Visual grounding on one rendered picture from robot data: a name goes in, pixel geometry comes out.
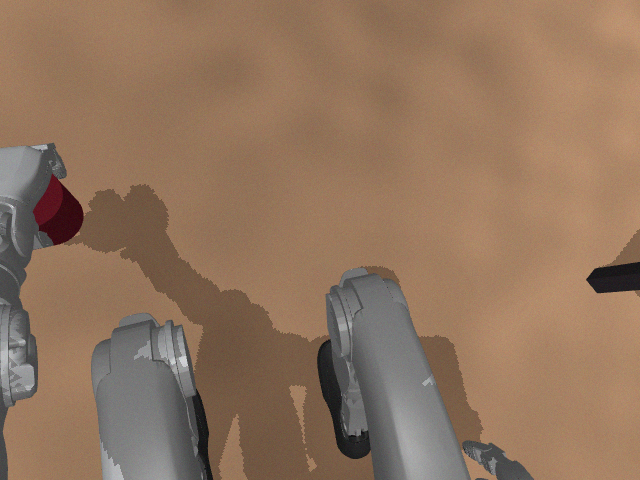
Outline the left robot foot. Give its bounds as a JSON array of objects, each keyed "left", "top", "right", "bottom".
[{"left": 192, "top": 389, "right": 213, "bottom": 480}]

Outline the right robot hand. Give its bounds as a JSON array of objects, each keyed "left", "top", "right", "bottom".
[{"left": 462, "top": 441, "right": 534, "bottom": 480}]

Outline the left robot arm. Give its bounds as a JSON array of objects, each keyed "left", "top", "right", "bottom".
[{"left": 0, "top": 196, "right": 38, "bottom": 480}]

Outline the mug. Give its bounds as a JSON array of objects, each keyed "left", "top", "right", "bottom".
[{"left": 32, "top": 174, "right": 83, "bottom": 246}]

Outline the right robot foot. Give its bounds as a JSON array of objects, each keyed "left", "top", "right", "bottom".
[{"left": 317, "top": 339, "right": 371, "bottom": 459}]

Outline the left robot hand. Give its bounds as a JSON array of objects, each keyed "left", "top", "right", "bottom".
[{"left": 0, "top": 143, "right": 67, "bottom": 250}]

